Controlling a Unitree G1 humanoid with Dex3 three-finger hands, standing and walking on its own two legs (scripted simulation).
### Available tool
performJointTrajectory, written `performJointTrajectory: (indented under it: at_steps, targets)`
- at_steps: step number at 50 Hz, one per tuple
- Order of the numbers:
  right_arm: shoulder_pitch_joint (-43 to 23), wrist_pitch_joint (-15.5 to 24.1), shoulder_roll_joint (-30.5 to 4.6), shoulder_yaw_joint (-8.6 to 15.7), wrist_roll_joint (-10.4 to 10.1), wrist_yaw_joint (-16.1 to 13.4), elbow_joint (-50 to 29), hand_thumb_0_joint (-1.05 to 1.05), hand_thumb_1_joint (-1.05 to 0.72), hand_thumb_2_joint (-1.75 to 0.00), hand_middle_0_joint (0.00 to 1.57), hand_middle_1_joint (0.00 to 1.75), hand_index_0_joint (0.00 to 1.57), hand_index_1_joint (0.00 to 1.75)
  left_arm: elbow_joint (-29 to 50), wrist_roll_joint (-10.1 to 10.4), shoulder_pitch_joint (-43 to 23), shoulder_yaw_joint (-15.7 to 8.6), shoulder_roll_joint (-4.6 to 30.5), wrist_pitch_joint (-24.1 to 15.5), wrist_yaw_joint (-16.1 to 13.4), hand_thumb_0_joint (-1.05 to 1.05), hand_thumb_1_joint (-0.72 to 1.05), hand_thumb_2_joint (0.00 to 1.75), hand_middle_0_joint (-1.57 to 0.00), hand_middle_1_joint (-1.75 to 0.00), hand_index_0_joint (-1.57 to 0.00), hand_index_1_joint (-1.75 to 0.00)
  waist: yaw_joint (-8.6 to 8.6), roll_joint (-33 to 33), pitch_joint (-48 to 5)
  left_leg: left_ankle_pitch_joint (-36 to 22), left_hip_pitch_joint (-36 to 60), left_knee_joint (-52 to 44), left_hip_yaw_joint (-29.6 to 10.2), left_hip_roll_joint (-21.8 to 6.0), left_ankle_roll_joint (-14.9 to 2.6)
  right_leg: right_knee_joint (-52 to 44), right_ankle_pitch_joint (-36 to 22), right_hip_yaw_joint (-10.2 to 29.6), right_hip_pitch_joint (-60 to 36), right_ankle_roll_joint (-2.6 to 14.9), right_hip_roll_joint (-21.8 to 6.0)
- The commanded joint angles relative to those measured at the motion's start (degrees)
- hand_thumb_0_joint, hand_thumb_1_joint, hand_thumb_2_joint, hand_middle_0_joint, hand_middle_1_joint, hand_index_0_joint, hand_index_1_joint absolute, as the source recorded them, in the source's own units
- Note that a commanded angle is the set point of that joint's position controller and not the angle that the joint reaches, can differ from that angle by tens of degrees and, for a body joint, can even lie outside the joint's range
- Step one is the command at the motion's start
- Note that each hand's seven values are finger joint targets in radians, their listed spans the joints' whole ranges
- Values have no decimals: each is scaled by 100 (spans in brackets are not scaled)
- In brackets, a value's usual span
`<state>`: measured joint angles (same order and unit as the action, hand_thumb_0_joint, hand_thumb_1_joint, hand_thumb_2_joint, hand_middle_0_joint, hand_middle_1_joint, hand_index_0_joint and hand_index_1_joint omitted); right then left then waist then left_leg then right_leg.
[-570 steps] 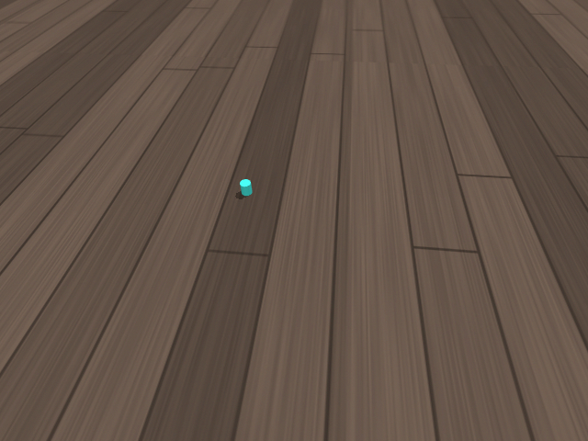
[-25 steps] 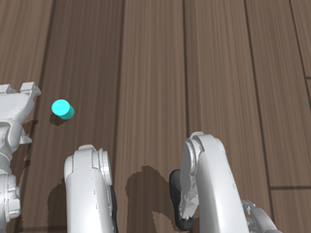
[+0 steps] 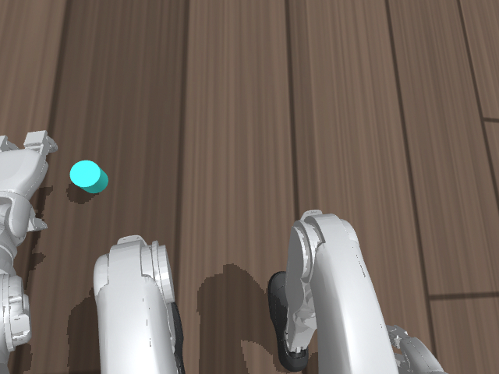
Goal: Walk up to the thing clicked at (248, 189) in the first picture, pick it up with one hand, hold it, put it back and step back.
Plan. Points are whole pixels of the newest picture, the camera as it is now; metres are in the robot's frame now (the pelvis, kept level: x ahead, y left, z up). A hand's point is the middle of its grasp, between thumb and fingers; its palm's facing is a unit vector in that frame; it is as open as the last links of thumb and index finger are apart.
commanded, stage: approach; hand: left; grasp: from above
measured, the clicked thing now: (90, 177) +0.46 +0.28 -0.30
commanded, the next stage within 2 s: close in in 0.50 s
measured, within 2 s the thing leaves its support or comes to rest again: neither
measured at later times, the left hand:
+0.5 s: hand (87, 151) +0.48 +0.26 -0.20, palm faces -0.41 -0.06 -0.91, open 13.7 cm
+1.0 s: hand (71, 186) +0.43 +0.29 -0.23, palm faces -0.47 -0.10 -0.88, open 13.8 cm
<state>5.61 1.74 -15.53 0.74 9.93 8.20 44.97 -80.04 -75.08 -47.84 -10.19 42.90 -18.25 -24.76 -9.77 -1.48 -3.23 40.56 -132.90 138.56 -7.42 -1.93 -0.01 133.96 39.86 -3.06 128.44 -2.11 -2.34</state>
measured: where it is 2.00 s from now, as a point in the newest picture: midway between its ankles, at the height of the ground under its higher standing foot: (231, 351)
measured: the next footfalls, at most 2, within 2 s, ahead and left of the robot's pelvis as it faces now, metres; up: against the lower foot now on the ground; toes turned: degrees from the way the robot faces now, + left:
none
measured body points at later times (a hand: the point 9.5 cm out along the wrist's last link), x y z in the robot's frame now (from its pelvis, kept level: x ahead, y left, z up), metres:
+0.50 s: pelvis +0.00 +0.00 -0.01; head +0.25 +0.06 +0.35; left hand +0.50 +0.26 -0.15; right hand +0.03 -0.28 -0.11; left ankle +0.07 +0.13 -0.30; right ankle +0.10 -0.13 -0.30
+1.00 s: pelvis +0.00 +0.00 -0.02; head +0.25 +0.09 +0.34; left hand +0.45 +0.29 -0.18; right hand +0.07 -0.28 -0.11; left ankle +0.07 +0.13 -0.30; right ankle +0.10 -0.13 -0.30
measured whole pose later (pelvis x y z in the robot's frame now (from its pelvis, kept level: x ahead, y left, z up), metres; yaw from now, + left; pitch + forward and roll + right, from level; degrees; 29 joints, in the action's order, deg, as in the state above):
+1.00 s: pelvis +0.00 +0.00 -0.02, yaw -2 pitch +32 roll -9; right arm 4.1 5.6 -16.9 -4.6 12.5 10.4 43.8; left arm -93.1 -78.0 -55.6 -5.8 45.9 -18.9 -31.7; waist -14.8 -4.2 0.6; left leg 40.6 -135.0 143.1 -9.9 -1.7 0.3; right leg 136.8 39.1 -4.6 129.6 -2.5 -1.5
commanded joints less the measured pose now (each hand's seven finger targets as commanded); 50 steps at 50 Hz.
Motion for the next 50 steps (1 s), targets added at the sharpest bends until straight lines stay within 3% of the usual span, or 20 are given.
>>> performJointTrajectory:
  at_steps: [1, 3, 5, 7, 11, 15, 18, 22, 27, 30, 32, 35, 38, 42, 44, 45, 47, 50]
  targets:
    - [1085, 47, -1399, 428, 38, -40, -47, 0, -90, -90, 20, 30, 20, 30, 706, 85, -1474, -217, 1561, -1, -252, 0, -58, 107, -12, -98, -7, -102, 36, 1588, -3835, -1207, 3149, -1488, 484, 227, -158, -1168, -1194, -548, -1523, 332, 253]
    - [1064, 66, -1391, 420, 24, -27, -42, 0, -90, -89, 20, 30, 20, 30, 636, 39, -1675, -31, 1465, 15, -254, 0, -49, 95, -5, -106, -8, -103, -76, 1667, -3775, -1190, 3230, -1446, 464, 213, -144, -1159, -1217, -555, -1397, 353, 259]
    - [1163, 96, -1390, 373, 61, -15, 7, 0, -90, -89, 20, 30, 20, 30, 540, 46, -1900, 161, 1198, 7, -291, 0, -50, 96, -5, -107, -8, -104, -273, 1577, -3637, -1207, 3120, -1379, 458, 220, -159, -1195, -1279, -571, -1394, 327, 261]
    - [1207, 125, -1406, 357, 55, -33, 34, 0, -90, -89, 20, 30, 20, 30, 591, 35, -2183, 259, 1192, -12, -342, 0, -50, 95, -6, -107, -9, -104, -348, 1584, -3780, -1171, 3071, -1314, 475, 219, -163, -1260, -1283, -550, -1452, 334, 284]
    - [1298, 219, -1448, 249, 99, -33, 87, 0, -90, -89, 20, 30, 20, 30, 325, -24, -2749, 545, 893, 93, -503, 0, -49, 95, -5, -109, -9, -105, -654, 1748, -3570, -1076, 3139, -1292, 412, 176, -151, -1166, -1206, -638, -1230, 300, 274]
    - [1325, 258, -1539, 123, 141, -39, 40, 0, -90, -89, 20, 30, 20, 30, -218, -189, -2935, 341, 1272, 391, -761, 0, -48, 94, -5, -110, -10, -106, -631, 1987, -3573, -1007, 3114, -1388, 395, 184, -119, -1102, -1175, -700, -1157, 312, 279]
    - [1295, 286, -1568, -36, 207, -1, -61, 0, -90, -89, 20, 30, 20, 30, -661, -252, -3025, 251, 1463, 670, -832, 0, -47, 94, -5, -111, -10, -106, -761, 1976, -3494, -1096, 2958, -1231, 439, 189, -154, -1067, -1349, -691, -1269, 323, 301]
    - [1267, 320, -1615, -166, 206, 48, -239, 0, -90, -89, 20, 30, 20, 30, -685, -93, -2650, 7, 1821, 992, -786, 0, -46, 91, -5, -113, -11, -107, -574, 1919, -3688, -1200, 2747, -1196, 540, 199, -187, -1108, -1499, -631, -1702, 342, 319]
    - [1219, 300, -1534, -168, 91, 130, -391, 0, -90, -89, 20, 30, 20, 30, -509, 252, -1798, -121, 2000, 1154, -408, 0, -45, 89, -5, -114, -12, -107, -352, 1661, -3812, -1405, 2393, -1090, 597, 189, -244, -1066, -1735, -530, -2277, 300, 358]
    - [1241, 248, -1478, -66, 33, 162, -373, 0, -90, -89, 20, 30, 20, 30, 358, 514, -1551, -326, 2084, 1030, -128, 0, -45, 89, -5, -115, -12, -107, -136, 1730, -4152, -1482, 2472, -1108, 617, 187, -244, -1131, -1823, -473, -2608, 274, 355]
    - [1309, 194, -1447, 2, -6, 182, -304, 0, -90, -90, 20, 30, 20, 30, 458, 574, -1466, -129, 1742, 863, 37, 0, -46, 87, -4, -114, -11, -106, -219, 1576, -3972, -1324, 2334, -1127, 584, 188, -224, -1171, -1665, -472, -2521, 293, 349]
    - [1460, 167, -1501, 86, -20, 146, -189, 0, -90, -90, 20, 30, 20, 30, 789, 619, -2008, 90, 1535, 486, 167, 0, -48, 89, -4, -111, -10, -105, -515, 1302, -3698, -1056, 2143, -990, 484, 174, -244, -1269, -1444, -501, -2251, 285, 359]
    - [1578, 206, -1539, 90, 36, 128, -82, 0, -90, -90, 20, 30, 20, 30, 562, 496, -2218, 338, 1251, 107, 110, 0, -50, 93, -5, -108, -10, -103, -712, 1187, -3311, -844, 2188, -927, 391, 174, -201, -1292, -1167, -578, -1919, 304, 363]
    - [1451, 259, -1571, 66, 106, 108, -39, 0, -90, -89, 20, 30, 20, 30, 318, 205, -2214, 341, 1257, -208, -328, 0, -49, 93, -5, -105, -9, -101, -635, 1704, -3295, -899, 2739, -1055, 320, 155, -92, -1127, -1091, -744, -1514, 339, 363]
    - [1386, 302, -1576, 4, 183, 147, 4, 0, -90, -90, 20, 30, 20, 30, -159, -25, -2350, 445, 1171, -197, -561, 0, -47, 93, -5, -106, -9, -102, -790, 1718, -3143, -899, 2830, -1034, 308, 147, -70, -1025, -1117, -810, -1302, 335, 384]
    - [1377, 311, -1632, -5, 208, 148, 26, 0, -89, -90, 20, 30, 20, 30, -217, -96, -2447, 322, 1293, -203, -708, 0, -47, 93, -5, -106, -9, -102, -796, 1795, -3152, -978, 2851, -1063, 272, 146, -72, -981, -1170, -862, -1255, 318, 387]
    - [1220, 373, -1644, -64, 260, 177, 20, 0, -89, -90, 20, 30, 20, 30, -705, -247, -2432, 299, 1376, -129, -966, 0, -47, 94, -5, -105, -8, -101, -792, 1920, -2994, -961, 2854, -1085, 247, 143, -63, -868, -1162, -909, -1075, 321, 395]
    - [1124, 493, -1715, -203, 437, 282, 44, 0, -89, -90, 20, 30, 20, 30, -1079, -457, -2689, 250, 1537, 53, -1287, 0, -47, 93, -5, -105, -8, -101, -962, 2154, -2936, -1110, 3032, -991, 215, 135, -45, -665, -1332, -1003, -1013, 268, 401]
